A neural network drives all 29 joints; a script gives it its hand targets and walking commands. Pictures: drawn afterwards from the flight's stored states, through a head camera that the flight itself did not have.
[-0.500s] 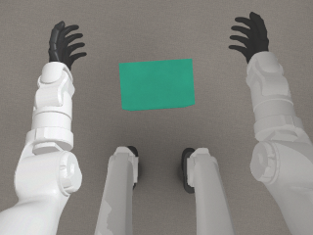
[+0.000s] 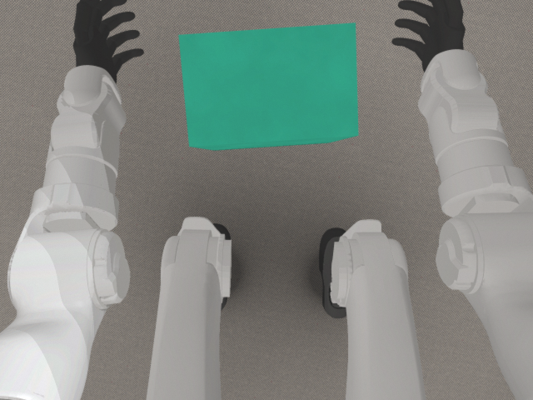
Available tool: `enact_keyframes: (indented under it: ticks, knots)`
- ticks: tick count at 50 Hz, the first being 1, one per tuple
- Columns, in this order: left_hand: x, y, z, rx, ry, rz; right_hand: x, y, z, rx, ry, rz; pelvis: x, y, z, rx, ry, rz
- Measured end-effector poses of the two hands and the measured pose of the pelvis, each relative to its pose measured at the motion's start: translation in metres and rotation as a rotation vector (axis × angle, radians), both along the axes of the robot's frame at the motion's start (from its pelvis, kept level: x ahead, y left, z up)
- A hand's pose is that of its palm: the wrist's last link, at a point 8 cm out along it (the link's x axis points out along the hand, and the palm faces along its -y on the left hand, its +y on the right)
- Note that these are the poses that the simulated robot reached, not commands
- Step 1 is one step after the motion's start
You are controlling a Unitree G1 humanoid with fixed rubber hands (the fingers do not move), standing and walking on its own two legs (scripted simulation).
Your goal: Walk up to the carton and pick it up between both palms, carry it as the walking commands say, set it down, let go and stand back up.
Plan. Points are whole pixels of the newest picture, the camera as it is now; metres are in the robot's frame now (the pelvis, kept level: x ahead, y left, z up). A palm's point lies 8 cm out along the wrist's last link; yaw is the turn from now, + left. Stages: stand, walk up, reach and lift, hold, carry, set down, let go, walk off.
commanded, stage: reach and lift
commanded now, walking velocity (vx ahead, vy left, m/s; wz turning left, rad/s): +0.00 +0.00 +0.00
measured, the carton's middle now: (269, 100) +0.50 +0.02 -0.33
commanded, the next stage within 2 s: none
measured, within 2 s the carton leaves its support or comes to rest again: leaves its support in 1.96 s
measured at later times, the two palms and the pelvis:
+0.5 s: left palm (144, 94) +0.50 +0.22 -0.27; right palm (398, 81) +0.52 -0.18 -0.27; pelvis -0.01 +0.00 -0.07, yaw +0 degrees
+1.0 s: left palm (150, 89) +0.50 +0.21 -0.26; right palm (390, 79) +0.52 -0.17 -0.26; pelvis -0.02 +0.00 -0.08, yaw +0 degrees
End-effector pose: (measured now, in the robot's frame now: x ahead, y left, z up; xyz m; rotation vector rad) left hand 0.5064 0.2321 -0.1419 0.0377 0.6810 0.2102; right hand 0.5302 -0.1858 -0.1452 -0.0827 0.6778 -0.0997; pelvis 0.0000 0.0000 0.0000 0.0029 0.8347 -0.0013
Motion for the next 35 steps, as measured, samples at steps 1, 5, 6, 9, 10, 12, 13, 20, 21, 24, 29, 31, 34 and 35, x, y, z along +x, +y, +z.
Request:
enact_keyframes:
  ticks: [1, 5, 6, 9, 10, 12, 13, 20, 21, 24, 29, 31, 34, 35]
  knots:
    - [-0.001, 0.000, -0.006, 0.000, 0.003, 0.001, -0.001, 0.000, -0.006, -0.001, 0.003, -0.001, -0.001, 0.000, -0.004, 0.000, -0.005, 0.000]
    - [-0.003, -0.002, -0.030, 0.001, 0.017, 0.003, -0.003, 0.001, -0.029, -0.004, 0.014, -0.007, -0.003, 0.001, -0.020, -0.001, -0.026, 0.003]
    - [-0.004, -0.002, -0.036, 0.002, 0.021, 0.003, -0.003, 0.001, -0.035, -0.005, 0.017, -0.008, -0.003, 0.001, -0.023, -0.001, -0.032, 0.004]
    - [-0.005, -0.003, -0.053, 0.001, 0.031, 0.002, -0.004, 0.001, -0.052, -0.007, 0.026, -0.011, -0.005, 0.001, -0.034, -0.001, -0.051, 0.006]
    - [-0.005, -0.004, -0.059, 0.001, 0.035, 0.001, -0.004, 0.001, -0.057, -0.008, 0.029, -0.011, -0.005, 0.001, -0.038, -0.001, -0.057, 0.006]
    - [-0.006, -0.005, -0.070, 0.000, 0.041, -0.001, -0.005, 0.001, -0.068, -0.009, 0.035, -0.012, -0.006, 0.001, -0.044, -0.002, -0.069, 0.007]
    - [-0.006, -0.006, -0.076, -0.001, 0.045, -0.002, -0.005, 0.001, -0.073, -0.010, 0.039, -0.013, -0.007, 0.001, -0.048, -0.002, -0.075, 0.007]
    - [-0.009, -0.008, -0.112, 0.002, 0.073, -0.008, -0.007, 0.003, -0.106, -0.005, 0.057, -0.014, -0.009, 0.002, -0.066, -0.004, -0.119, 0.001]
    - [-0.010, -0.008, -0.116, 0.006, 0.080, -0.010, -0.007, 0.003, -0.110, -0.003, 0.059, -0.014, -0.009, 0.003, -0.068, -0.003, -0.125, -0.001]
    - [-0.010, -0.008, -0.124, 0.012, 0.093, -0.013, -0.009, 0.002, -0.119, -0.002, 0.063, -0.015, -0.009, 0.003, -0.072, 0.000, -0.139, -0.001]
    - [-0.005, -0.009, -0.126, 0.009, 0.077, -0.006, -0.008, 0.000, -0.125, -0.008, 0.059, -0.007, -0.008, 0.002, -0.077, 0.003, -0.156, 0.000]
    - [-0.003, -0.008, -0.124, 0.009, 0.069, -0.003, -0.007, 0.001, -0.124, -0.010, 0.052, -0.002, -0.008, 0.002, -0.078, 0.003, -0.157, -0.001]
    - [-0.002, -0.006, -0.122, 0.012, 0.065, -0.001, -0.005, 0.002, -0.121, -0.010, 0.046, 0.002, -0.008, 0.001, -0.079, 0.003, -0.157, -0.001]
    - [-0.002, -0.006, -0.121, 0.012, 0.065, -0.002, -0.004, 0.002, -0.120, -0.010, 0.045, 0.003, -0.008, 0.001, -0.079, 0.004, -0.157, 0.000]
